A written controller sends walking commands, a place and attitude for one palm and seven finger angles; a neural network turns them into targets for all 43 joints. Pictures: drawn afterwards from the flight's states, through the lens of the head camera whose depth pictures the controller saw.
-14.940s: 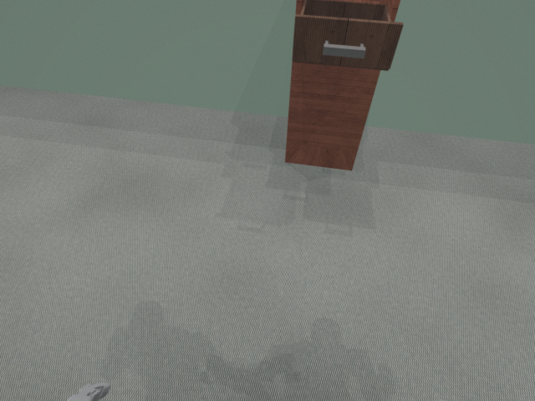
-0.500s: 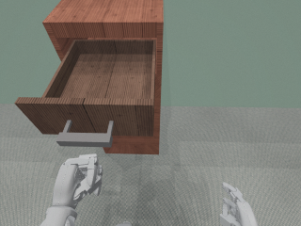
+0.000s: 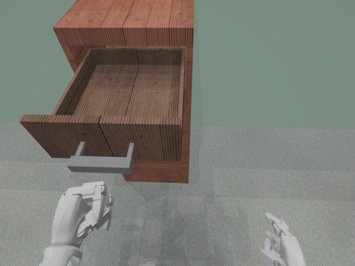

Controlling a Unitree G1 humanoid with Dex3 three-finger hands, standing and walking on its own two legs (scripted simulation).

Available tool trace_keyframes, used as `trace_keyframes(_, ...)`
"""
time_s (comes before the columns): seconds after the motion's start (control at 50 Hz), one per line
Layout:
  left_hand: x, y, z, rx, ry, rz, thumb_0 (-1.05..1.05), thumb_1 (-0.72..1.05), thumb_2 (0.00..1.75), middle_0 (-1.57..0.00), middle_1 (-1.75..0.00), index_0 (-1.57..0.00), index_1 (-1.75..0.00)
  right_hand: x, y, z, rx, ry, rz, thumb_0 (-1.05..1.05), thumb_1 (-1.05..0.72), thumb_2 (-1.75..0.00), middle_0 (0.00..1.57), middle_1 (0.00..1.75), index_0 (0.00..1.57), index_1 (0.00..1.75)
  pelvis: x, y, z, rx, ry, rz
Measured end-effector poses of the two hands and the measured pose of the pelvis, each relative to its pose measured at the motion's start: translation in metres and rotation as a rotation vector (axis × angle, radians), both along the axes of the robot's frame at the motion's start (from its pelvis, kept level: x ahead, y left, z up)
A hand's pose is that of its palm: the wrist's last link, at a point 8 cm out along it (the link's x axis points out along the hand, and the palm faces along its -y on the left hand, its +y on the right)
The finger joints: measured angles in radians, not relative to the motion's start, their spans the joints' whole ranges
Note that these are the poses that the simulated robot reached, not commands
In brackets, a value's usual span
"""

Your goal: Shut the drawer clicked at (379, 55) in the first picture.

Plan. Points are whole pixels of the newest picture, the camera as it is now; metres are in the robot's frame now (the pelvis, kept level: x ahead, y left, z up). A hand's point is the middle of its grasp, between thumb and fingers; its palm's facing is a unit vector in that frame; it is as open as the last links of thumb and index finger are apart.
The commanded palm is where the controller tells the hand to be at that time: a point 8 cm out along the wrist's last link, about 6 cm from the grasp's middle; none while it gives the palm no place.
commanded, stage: push the drawer shut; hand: left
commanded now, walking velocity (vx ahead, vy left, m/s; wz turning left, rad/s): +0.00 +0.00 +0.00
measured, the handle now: (104, 155) +0.33 +0.18 +0.08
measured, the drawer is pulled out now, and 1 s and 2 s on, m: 0.29 0.21 0.08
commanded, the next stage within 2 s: none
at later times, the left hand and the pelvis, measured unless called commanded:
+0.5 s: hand (116, 188) +0.26 +0.13 +0.07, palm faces -0.03 -1.00 -0.05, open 3.0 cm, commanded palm +0.26 +0.19 +0.08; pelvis -0.01 +0.01 +0.00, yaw +0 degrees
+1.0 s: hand (124, 157) +0.33 +0.13 +0.08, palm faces -0.03 -1.00 -0.05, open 3.1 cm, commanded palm +0.32 +0.19 +0.08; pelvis -0.02 +0.01 +0.01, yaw -1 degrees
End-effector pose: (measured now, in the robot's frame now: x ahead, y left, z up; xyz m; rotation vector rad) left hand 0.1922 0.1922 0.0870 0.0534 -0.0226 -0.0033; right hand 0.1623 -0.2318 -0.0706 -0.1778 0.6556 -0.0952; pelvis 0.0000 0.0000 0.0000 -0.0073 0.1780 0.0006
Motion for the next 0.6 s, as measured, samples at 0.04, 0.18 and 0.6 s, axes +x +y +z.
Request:
trace_keyframes(0.04,0.005,-0.003,-0.002,-0.004,0.000,-0.018,0.02,0.90,0.90,-1.40,-1.60,-1.40,-1.60,0.000,0.001,-0.001,0.000,0.001,0.003,0.01,-0.91,-0.90,0.20,0.29,0.21,0.30,-0.001,0.001,-0.001,-0.001,0.001,0.002)
trace_keyframes(0.18,0.029,-0.011,-0.010,-0.002,0.025,-0.061,0.02,0.90,0.90,-1.40,-1.60,-1.40,-1.60,-0.008,0.004,-0.004,0.003,0.029,-0.009,0.01,-0.90,-0.90,0.20,0.29,0.21,0.30,-0.003,0.003,0.000,0.003,0.004,-0.008)
trace_keyframes(0.6,0.063,-0.004,-0.010,0.003,0.004,-0.032,-0.03,0.85,0.95,-1.40,-1.60,-1.40,-1.60,-0.021,0.005,-0.011,-0.011,0.106,0.004,0.01,-0.91,-0.90,0.20,0.29,0.21,0.30,-0.013,0.007,0.004,-0.001,-0.010,0.006)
